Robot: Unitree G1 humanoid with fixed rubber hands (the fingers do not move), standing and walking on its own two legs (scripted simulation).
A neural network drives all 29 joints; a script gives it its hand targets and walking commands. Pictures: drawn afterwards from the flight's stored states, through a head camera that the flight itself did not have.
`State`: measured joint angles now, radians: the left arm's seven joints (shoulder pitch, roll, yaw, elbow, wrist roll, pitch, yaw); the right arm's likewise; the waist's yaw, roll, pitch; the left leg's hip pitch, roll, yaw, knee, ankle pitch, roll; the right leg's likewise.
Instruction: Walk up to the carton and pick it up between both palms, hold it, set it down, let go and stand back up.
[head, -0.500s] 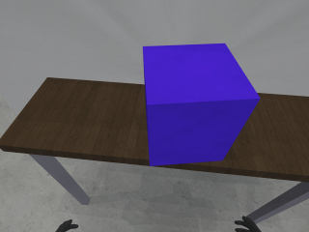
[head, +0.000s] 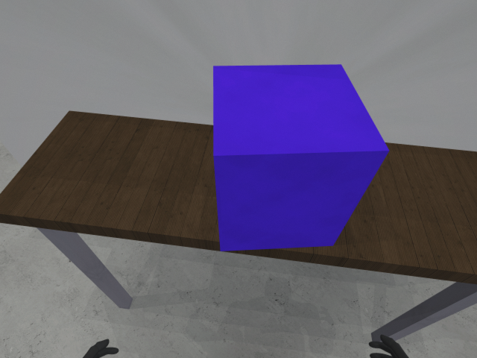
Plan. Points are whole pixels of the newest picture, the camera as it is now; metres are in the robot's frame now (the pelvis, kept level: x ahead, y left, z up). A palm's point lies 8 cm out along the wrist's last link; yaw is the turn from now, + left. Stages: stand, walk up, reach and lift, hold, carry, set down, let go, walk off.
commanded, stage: walk up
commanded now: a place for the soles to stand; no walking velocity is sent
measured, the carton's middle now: (277, 162) +0.40 -0.04 +0.11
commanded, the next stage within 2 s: reach and lift in 0.90 s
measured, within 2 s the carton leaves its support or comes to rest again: neither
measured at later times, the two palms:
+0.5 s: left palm out of the picture +0.07 +0.26 -0.10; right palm out of the picture +0.08 -0.28 -0.10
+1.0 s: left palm out of the picture +0.06 +0.26 -0.11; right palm out of the picture +0.11 -0.28 -0.10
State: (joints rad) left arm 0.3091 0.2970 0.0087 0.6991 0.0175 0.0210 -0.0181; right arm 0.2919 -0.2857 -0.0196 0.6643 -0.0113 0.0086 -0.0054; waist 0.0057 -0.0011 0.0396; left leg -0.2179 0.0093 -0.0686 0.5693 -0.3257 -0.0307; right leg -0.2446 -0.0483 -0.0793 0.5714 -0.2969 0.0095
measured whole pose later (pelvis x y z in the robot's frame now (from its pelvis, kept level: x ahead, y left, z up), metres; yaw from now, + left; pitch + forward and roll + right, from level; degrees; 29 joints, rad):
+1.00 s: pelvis -0.02 -0.02 -0.01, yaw +2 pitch -1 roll +0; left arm 0.27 0.31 0.03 0.65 0.01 0.15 0.00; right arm 0.22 -0.26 -0.07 0.77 -0.08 -0.10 0.00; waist 0.03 0.01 0.05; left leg -0.30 0.03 -0.10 0.65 -0.34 -0.06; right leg -0.31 -0.04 -0.11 0.65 -0.32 -0.02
